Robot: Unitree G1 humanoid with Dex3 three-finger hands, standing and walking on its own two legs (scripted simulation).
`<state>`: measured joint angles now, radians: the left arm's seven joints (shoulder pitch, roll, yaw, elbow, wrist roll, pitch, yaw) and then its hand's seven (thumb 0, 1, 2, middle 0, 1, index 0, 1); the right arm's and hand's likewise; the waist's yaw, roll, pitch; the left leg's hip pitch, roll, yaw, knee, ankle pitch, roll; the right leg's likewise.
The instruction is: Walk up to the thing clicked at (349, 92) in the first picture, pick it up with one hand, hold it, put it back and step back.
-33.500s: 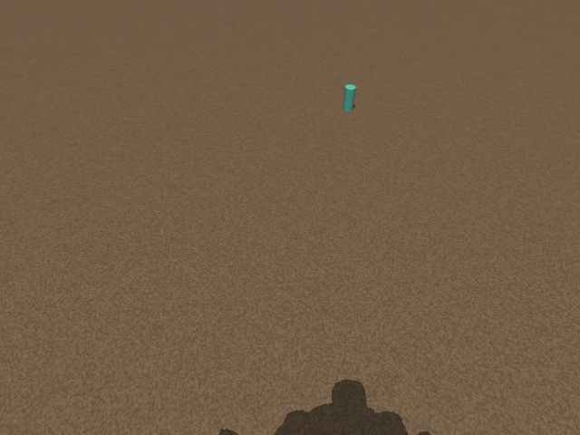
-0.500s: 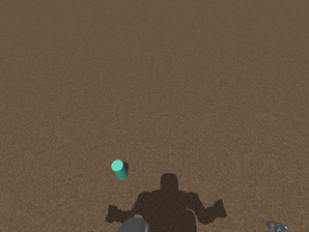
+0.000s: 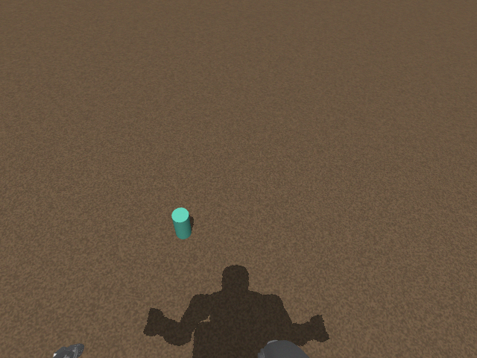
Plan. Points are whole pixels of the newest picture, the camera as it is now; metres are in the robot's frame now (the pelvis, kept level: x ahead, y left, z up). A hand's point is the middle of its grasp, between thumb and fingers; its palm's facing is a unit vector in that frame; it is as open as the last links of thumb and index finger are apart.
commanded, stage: step back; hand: left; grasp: from the side
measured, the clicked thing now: (182, 223) +0.70 +0.23 -0.69
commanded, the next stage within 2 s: stand in 1.94 s
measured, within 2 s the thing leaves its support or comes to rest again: neither
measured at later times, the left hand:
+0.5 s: hand out of the picture -0.05 +0.25 -0.15, palm faces -0.01 -0.90 -0.44, open 7.4 cm
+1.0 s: hand out of the picture -0.27 +0.21 -0.15, palm faces -0.03 -0.92 -0.40, open 7.4 cm
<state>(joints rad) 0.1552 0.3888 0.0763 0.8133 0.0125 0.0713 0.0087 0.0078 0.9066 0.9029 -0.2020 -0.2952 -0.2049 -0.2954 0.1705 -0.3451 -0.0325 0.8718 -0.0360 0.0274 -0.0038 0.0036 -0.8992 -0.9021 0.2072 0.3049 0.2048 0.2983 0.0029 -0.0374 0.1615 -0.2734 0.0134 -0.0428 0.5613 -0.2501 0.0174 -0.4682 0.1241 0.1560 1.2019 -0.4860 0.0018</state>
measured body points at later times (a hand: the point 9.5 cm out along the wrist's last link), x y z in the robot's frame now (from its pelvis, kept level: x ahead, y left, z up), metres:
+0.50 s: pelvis -0.18 -0.02 -0.02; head -0.11 -0.03 +0.42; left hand -0.05 +0.30 -0.12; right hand -0.10 -0.34 -0.15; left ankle -0.21 +0.10 -0.73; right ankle -0.10 -0.15 -0.73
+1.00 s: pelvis -0.32 -0.05 -0.01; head -0.31 -0.07 +0.44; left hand -0.26 +0.26 -0.12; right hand -0.23 -0.37 -0.13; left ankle -0.29 +0.10 -0.69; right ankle -0.33 -0.17 -0.73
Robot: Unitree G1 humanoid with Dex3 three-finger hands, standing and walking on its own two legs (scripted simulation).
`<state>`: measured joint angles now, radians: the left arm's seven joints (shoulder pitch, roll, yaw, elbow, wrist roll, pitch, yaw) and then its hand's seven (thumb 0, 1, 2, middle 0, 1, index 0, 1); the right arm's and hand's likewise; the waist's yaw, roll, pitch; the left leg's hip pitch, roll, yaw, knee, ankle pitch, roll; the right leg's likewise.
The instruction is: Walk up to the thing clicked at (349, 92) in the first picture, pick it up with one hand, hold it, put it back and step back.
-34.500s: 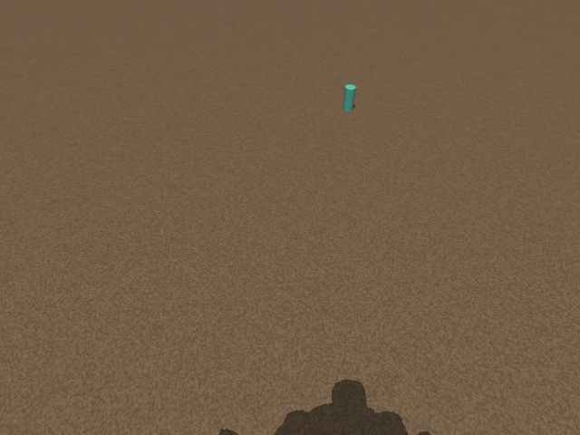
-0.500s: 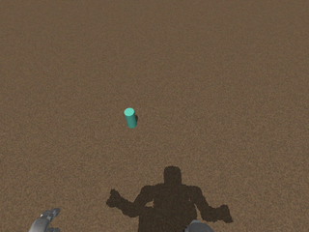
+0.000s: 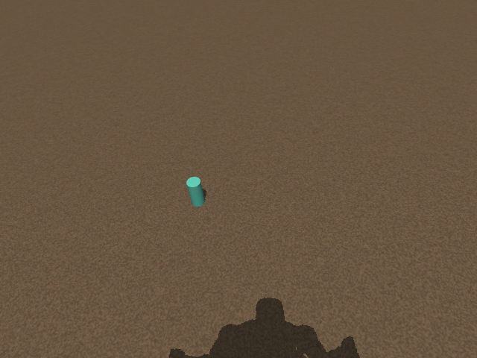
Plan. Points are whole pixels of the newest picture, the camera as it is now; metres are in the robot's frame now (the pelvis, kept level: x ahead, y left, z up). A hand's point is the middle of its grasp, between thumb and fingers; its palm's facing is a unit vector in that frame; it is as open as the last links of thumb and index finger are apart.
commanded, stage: step back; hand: left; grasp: from the side
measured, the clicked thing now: (196, 192) +1.01 +0.33 -0.68
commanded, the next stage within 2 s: stand in 0.94 s
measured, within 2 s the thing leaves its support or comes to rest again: neither
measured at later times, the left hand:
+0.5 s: hand out of the picture +0.08 +0.28 -0.14, palm faces +0.03 -0.92 -0.40, open 7.4 cm
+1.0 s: hand out of the picture +0.14 +0.30 -0.15, palm faces +0.06 -0.93 -0.35, open 7.4 cm
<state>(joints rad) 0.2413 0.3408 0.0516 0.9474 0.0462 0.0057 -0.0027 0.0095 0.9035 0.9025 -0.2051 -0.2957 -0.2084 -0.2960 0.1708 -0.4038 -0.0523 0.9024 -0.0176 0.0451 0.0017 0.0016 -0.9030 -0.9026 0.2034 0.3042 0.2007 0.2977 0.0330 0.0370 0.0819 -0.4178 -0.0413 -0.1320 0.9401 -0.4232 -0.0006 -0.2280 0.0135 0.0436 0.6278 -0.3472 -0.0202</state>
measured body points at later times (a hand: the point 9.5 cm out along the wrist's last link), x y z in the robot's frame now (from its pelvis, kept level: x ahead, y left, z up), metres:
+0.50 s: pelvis +0.01 +0.00 +0.00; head +0.03 +0.00 +0.45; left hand +0.08 +0.33 -0.12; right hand +0.07 -0.31 -0.13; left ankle -0.02 +0.15 -0.72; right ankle +0.06 -0.11 -0.73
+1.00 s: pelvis +0.05 +0.03 +0.01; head +0.08 +0.04 +0.45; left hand +0.13 +0.34 -0.12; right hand +0.17 -0.26 -0.12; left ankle +0.04 +0.16 -0.73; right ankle +0.06 -0.11 -0.73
